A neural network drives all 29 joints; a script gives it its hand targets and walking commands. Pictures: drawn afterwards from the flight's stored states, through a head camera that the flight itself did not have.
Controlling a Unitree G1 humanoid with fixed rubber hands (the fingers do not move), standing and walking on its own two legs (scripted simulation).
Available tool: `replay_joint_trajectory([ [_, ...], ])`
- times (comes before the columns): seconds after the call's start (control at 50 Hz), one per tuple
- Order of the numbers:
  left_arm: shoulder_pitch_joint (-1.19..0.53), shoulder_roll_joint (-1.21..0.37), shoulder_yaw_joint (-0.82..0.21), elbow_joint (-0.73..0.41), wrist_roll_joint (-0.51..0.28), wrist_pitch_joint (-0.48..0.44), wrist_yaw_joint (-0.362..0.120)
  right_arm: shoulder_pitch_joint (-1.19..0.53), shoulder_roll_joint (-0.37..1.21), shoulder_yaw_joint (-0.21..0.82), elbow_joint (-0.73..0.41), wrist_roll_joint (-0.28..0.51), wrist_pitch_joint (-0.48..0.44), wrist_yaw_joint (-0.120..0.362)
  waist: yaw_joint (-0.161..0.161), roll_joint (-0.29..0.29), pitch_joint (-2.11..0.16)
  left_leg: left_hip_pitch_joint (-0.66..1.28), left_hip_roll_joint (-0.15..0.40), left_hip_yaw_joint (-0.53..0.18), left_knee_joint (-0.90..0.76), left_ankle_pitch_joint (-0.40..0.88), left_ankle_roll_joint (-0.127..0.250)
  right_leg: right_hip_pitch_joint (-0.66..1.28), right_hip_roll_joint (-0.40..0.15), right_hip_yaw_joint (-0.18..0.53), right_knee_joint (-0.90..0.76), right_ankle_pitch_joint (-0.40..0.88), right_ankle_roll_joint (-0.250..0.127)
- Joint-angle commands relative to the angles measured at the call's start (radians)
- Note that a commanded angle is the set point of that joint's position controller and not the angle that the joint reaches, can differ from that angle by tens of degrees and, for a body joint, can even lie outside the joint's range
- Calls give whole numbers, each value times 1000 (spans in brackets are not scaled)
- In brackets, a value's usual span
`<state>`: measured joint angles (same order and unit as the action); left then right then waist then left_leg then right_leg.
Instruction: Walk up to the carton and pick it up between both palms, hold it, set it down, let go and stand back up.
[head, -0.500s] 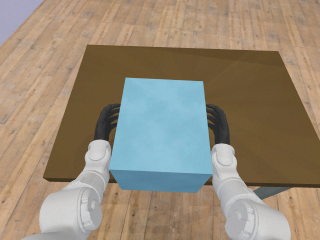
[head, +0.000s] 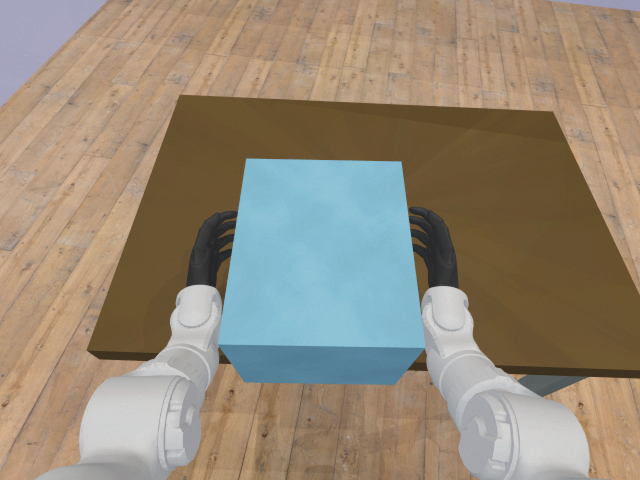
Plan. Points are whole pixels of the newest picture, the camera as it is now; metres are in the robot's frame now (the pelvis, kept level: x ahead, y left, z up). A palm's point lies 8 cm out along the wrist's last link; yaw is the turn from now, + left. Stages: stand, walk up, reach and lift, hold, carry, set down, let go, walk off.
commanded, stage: reach and lift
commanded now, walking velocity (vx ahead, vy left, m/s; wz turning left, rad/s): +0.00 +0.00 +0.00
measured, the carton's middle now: (321, 273) +0.41 +0.02 -0.03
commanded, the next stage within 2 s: none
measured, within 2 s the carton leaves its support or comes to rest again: neither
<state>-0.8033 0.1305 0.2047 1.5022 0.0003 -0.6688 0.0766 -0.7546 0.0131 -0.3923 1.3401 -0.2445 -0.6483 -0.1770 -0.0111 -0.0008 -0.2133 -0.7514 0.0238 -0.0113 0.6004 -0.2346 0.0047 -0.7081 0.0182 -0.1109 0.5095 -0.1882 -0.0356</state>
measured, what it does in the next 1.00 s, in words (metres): stands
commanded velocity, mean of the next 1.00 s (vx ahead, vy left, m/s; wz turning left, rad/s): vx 0.00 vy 0.00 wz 0.00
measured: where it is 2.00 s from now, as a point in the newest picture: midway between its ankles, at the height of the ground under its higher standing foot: outside the picture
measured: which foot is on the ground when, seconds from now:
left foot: down 0.00-1.00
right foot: down 0.00-1.00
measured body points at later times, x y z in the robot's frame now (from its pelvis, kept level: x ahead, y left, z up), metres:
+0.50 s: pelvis +0.01 +0.00 +0.02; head +0.04 +0.01 +0.47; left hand +0.42 +0.17 +0.08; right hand +0.41 -0.15 +0.10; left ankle +0.01 +0.11 -0.72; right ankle +0.01 -0.10 -0.72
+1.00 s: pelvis +0.01 +0.00 +0.03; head -0.01 +0.02 +0.48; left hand +0.39 +0.16 +0.13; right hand +0.39 -0.16 +0.15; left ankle +0.01 +0.11 -0.72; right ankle +0.01 -0.10 -0.72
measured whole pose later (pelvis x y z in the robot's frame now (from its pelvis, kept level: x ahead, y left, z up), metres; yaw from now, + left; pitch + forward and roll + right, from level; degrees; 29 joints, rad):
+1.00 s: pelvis +0.01 +0.00 +0.03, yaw +1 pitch -1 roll -1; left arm -0.51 0.00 0.23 0.49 0.17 0.24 0.06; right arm -0.56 -0.03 -0.07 0.66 0.11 0.07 -0.17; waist -0.05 -0.04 -0.04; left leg -0.14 0.00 -0.01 0.33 -0.18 0.01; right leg -0.11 0.02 -0.07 0.26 -0.14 -0.02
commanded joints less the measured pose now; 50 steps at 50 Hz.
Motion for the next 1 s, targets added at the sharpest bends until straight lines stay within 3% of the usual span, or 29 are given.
replay_joint_trajectory([
  [0.0, -695, -678, -236, -203, 111, -55, -131, -527, 705, 351, -28, -136, -24, 171, -8, 75, -678, 285, -28, 26, -7, 333, -56, 380, 8, 41, 14, 296, 32],
  [0.22, -715, -742, -336, -352, 38, 14, -122, -525, 772, 546, -223, 20, 111, 156, -29, 70, -678, 336, -40, -16, -19, 388, -50, 470, 10, 73, 13, 370, 41],
  [0.4, -662, -775, -410, -606, 18, 170, -121, -456, 764, 696, -471, 187, 306, 132, -58, 62, -547, 503, -42, -58, -119, 449, -57, 586, -3, 101, -98, 409, 38],
  [0.64, -538, -776, -357, -808, 104, 456, -147, -401, 677, 680, -593, 281, 494, 127, -54, 43, -302, 693, -38, -36, -230, 425, -57, 652, -3, 94, -226, 285, 26],
  [0.84, -413, -809, -415, -1091, 130, 773, -143, -458, 644, 737, -865, 347, 626, 127, -29, 1, -263, 734, -46, -16, -253, 409, -45, 730, 16, 88, -248, 273, 38],
  [0.98, -338, -773, -456, -1246, 131, 907, -165, -387, 602, 727, -938, 362, 692, 121, -58, 22, -213, 745, -54, -13, -270, 360, -51, 750, 12, 77, -239, 289, 55],
])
